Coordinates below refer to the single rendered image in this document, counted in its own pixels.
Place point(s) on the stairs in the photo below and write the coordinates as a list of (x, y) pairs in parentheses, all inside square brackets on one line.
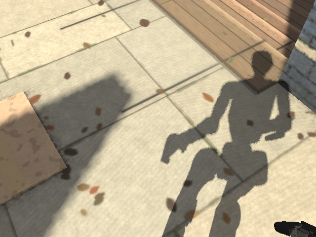
[(267, 25)]

